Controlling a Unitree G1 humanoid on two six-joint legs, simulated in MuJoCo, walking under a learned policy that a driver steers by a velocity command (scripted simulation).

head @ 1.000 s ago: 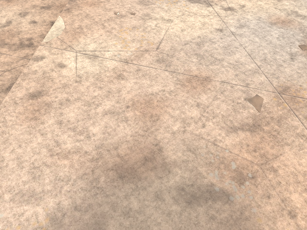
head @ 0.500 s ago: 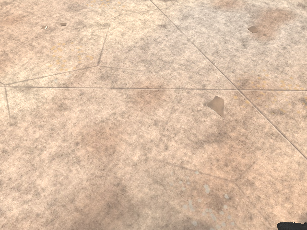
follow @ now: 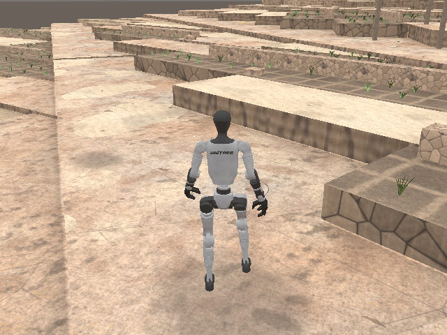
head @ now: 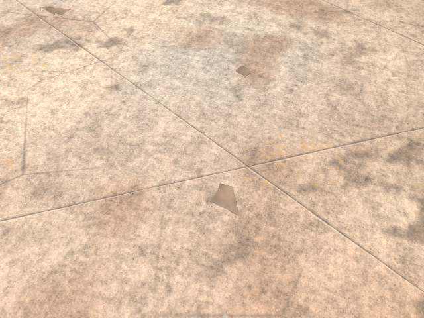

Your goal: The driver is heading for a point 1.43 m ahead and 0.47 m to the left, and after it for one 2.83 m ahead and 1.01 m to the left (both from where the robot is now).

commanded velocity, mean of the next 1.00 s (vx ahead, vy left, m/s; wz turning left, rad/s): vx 0.50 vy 0.00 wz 0.47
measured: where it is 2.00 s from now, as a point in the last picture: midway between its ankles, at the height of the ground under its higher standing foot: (129, 232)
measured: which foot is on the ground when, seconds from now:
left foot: down 0.00-0.18, up 0.20-0.66, down 0.68-1.00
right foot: up 0.00-0.16, down 0.18-0.68, up 0.70-1.00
